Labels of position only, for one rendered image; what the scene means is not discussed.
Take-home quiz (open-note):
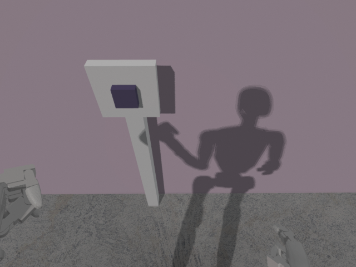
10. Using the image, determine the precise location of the robot left hand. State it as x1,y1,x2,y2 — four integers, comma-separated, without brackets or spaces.
0,164,42,239

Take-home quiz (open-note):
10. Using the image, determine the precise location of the button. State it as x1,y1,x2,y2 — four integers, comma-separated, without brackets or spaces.
110,85,139,108

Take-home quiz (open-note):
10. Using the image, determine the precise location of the robot right hand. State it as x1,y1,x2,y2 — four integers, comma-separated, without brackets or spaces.
267,223,310,267

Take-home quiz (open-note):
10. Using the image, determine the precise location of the panel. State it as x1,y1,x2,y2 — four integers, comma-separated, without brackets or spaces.
84,60,160,206

